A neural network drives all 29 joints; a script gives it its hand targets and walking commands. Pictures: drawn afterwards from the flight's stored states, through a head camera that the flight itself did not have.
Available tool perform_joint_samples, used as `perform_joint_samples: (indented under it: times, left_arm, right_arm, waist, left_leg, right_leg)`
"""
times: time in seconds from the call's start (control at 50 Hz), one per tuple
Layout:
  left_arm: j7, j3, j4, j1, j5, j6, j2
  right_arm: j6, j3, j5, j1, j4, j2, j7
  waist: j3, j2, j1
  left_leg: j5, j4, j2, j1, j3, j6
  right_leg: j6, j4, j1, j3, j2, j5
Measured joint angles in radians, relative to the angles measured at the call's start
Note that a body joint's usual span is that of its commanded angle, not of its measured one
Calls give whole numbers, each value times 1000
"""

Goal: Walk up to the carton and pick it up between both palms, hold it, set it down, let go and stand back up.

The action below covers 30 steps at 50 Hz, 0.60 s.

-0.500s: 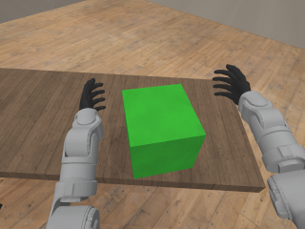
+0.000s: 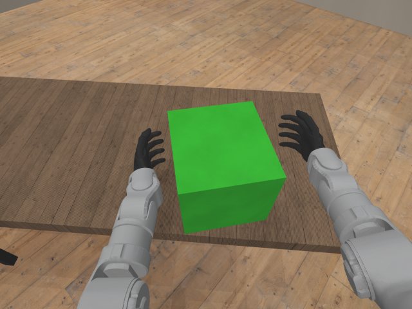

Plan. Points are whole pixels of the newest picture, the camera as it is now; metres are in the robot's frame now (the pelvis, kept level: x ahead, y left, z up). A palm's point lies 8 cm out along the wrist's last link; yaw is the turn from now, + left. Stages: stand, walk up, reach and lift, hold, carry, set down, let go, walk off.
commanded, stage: reach and lift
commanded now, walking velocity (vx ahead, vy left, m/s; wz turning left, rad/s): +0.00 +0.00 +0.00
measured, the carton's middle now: (218, 167) +0.42 +0.03 +0.00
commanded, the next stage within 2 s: none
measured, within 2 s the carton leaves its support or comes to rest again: neither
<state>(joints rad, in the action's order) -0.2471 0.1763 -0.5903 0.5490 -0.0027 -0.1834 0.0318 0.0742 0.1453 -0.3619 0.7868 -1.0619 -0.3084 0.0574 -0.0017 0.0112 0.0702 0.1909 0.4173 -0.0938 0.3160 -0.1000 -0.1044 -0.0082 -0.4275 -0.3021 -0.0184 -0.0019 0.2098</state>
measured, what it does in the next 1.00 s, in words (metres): stands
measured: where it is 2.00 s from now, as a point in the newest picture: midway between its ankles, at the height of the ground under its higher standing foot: outside the picture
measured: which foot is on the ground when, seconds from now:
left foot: down 0.00-1.00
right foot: down 0.00-1.00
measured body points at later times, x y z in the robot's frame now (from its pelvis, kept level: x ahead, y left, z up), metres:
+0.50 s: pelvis +0.01 +0.00 +0.00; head +0.05 +0.01 +0.45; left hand +0.38 +0.17 +0.04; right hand +0.45 -0.13 +0.07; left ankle +0.01 +0.19 -0.74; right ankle +0.00 -0.13 -0.74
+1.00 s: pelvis +0.00 -0.01 +0.00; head +0.05 +0.00 +0.45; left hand +0.38 +0.17 +0.04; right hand +0.45 -0.12 +0.06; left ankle +0.01 +0.19 -0.74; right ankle +0.00 -0.13 -0.74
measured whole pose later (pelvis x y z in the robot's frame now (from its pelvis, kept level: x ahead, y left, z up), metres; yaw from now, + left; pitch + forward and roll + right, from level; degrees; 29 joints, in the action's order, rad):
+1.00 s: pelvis +0.00 -0.01 +0.00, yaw +0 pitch +10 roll -1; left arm -0.28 0.24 -0.73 0.54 0.00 0.07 0.11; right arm 0.14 0.12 -0.34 0.81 -1.14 -0.18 -0.05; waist -0.10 0.01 0.10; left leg 0.18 0.42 -0.11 0.42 -0.10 -0.11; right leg 0.00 -0.43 -0.40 -0.02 0.01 0.20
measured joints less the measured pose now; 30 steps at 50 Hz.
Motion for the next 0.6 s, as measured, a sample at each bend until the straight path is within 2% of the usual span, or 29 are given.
perform_joint_samples:
  times: [0.12, 0.22, 0.5, 0.6]
  left_arm:
    - [0, 0, -89, -11, 0, 142, 2]
    - [2, 0, -114, -11, 0, 200, -4]
    - [6, 0, -142, -11, 0, 239, 29]
    - [-6, 29, -143, -11, 0, 247, 61]
  right_arm:
    - [79, 19, 0, -2, -12, 17, -20]
    - [101, 33, 0, 10, -44, 31, -32]
    - [101, 36, 0, 14, -75, 70, -54]
    - [89, 30, 0, 21, -75, 106, -75]
  waist:
    - [-47, 0, 22]
    - [-65, 0, 26]
    - [-92, 0, 26]
    - [-93, 0, 26]
  left_leg:
    - [-6, 0, -9, 67, 0, -6]
    - [-5, 0, -9, 84, 0, -7]
    - [-6, 0, -10, 97, 0, -8]
    - [-6, 0, -10, 97, 0, -8]
  right_leg:
    - [5, 0, -69, 0, 9, -7]
    - [5, 0, -85, 0, 9, -7]
    - [6, 0, -99, 0, 9, -8]
    - [6, 0, -99, 0, 9, -8]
